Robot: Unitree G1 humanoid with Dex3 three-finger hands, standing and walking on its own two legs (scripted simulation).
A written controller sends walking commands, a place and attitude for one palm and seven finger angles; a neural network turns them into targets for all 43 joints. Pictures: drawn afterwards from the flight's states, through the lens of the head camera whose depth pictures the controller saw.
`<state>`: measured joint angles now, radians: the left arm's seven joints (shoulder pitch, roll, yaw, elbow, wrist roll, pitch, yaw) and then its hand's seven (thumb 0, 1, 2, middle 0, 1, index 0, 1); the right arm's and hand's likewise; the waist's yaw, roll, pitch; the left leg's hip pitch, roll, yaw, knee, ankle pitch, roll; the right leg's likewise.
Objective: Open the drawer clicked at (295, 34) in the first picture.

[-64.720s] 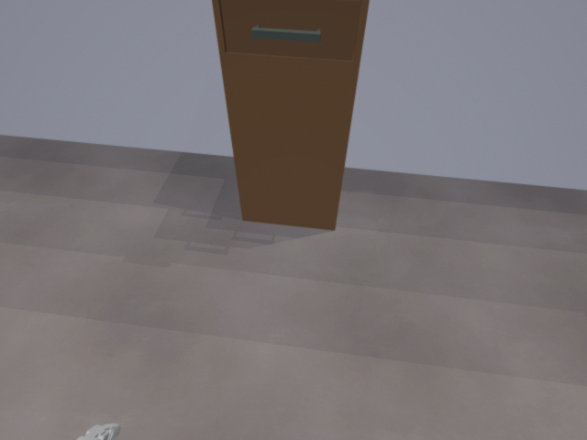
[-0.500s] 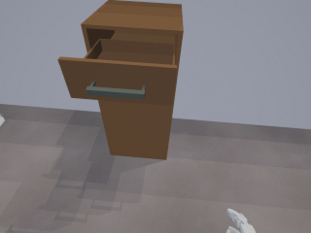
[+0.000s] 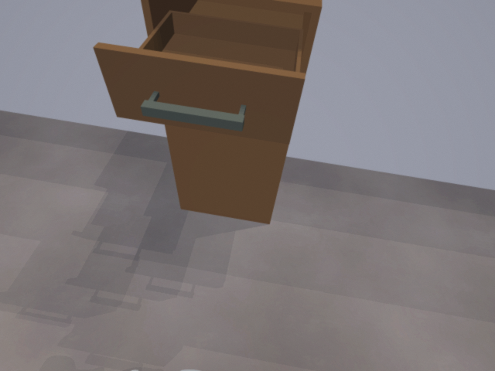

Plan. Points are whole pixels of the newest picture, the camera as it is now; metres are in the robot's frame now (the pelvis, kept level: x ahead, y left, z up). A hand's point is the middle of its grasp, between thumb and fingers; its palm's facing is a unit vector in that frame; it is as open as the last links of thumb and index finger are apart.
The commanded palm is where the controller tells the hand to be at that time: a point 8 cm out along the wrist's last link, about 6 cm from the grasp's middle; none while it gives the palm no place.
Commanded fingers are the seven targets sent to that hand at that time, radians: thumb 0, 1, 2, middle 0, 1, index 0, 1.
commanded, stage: let the arm hang, fingers relaxed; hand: left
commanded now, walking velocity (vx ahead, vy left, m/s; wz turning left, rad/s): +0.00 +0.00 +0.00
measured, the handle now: (196, 109) +0.55 +0.14 +0.10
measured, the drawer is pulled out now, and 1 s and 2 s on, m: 0.28 0.28 0.28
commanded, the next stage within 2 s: look to check the result in 0.74 s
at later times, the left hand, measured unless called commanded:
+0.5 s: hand out of the picture -0.01 +0.18 -0.16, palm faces +0.01 -0.98 -0.21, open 7.4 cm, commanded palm none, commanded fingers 0.00 0.90 0.90 -0.20 -0.30 -0.20 -0.30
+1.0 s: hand out of the picture -0.02 +0.18 -0.16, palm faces +0.01 -0.98 -0.20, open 7.4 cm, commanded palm none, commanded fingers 0.00 0.90 0.90 -0.20 -0.30 -0.20 -0.30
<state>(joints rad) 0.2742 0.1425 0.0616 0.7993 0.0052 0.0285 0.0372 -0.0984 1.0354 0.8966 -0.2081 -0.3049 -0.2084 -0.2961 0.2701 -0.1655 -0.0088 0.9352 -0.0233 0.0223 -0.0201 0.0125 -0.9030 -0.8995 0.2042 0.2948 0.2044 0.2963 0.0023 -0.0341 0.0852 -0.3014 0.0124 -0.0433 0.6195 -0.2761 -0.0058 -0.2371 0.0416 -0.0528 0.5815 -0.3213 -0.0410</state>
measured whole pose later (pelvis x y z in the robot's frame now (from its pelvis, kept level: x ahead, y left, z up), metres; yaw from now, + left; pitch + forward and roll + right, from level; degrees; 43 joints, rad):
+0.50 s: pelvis -0.01 +0.01 +0.01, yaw -2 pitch -3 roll +0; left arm 0.29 0.13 0.02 1.11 0.01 0.01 0.03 0.01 0.91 0.90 -0.19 -0.30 -0.20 -0.30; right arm 0.32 -0.13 0.00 1.10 -0.01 0.01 -0.03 0.01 -0.90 -0.90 0.20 0.29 0.20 0.30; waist -0.01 0.05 0.05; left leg -0.20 0.01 0.01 0.44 -0.19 0.00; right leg -0.16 0.03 0.00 0.43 -0.22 -0.03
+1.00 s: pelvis -0.01 +0.01 +0.01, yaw -2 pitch -2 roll +0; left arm 0.29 0.13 0.03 1.13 0.01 0.01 0.04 0.01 0.91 0.90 -0.20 -0.30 -0.20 -0.30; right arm 0.32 -0.12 -0.02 1.11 -0.01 0.01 -0.04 0.01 -0.90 -0.90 0.20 0.29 0.20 0.30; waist -0.01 0.02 0.06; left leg -0.22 0.00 0.01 0.44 -0.19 0.01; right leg -0.18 0.03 0.00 0.43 -0.21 -0.02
